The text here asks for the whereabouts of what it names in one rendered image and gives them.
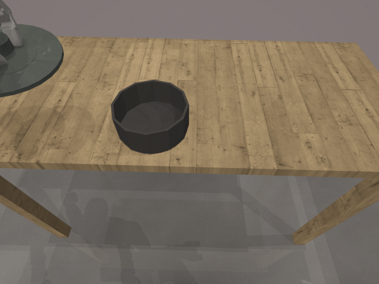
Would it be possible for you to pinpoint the lid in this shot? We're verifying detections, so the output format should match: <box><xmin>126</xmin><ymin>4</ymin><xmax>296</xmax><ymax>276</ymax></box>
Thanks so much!
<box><xmin>0</xmin><ymin>24</ymin><xmax>64</xmax><ymax>98</ymax></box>

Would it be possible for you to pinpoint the robot left hand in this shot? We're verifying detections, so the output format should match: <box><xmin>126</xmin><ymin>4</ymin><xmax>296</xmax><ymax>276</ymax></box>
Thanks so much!
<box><xmin>0</xmin><ymin>0</ymin><xmax>23</xmax><ymax>65</ymax></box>

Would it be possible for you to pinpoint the knob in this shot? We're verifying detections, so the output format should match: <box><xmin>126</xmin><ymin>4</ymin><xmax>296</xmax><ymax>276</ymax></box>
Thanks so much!
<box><xmin>0</xmin><ymin>32</ymin><xmax>14</xmax><ymax>57</ymax></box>

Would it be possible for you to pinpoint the table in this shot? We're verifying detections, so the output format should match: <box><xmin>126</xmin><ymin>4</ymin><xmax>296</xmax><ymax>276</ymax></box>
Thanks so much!
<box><xmin>0</xmin><ymin>36</ymin><xmax>379</xmax><ymax>245</ymax></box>

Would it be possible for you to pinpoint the pot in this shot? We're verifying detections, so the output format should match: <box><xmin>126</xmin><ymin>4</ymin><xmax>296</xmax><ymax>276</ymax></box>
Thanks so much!
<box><xmin>111</xmin><ymin>80</ymin><xmax>189</xmax><ymax>154</ymax></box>

